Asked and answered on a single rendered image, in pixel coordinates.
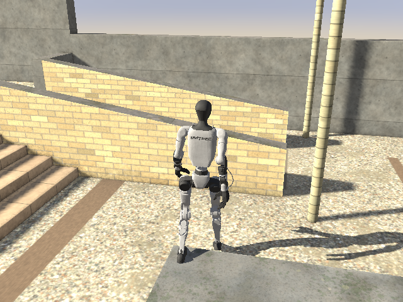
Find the left robot hand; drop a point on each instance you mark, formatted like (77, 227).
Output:
(181, 170)

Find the right robot forearm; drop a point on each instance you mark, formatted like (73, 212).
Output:
(223, 175)

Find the robot left upper arm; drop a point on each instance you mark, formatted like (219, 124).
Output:
(180, 140)

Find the robot head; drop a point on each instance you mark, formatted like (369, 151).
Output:
(203, 109)

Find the robot right upper arm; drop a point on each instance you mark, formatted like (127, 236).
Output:
(222, 145)

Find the right robot hand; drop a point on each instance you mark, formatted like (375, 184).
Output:
(225, 198)

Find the left robot thigh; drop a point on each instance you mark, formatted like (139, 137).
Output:
(185, 182)

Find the left robot forearm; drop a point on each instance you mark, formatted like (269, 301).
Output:
(177, 163)

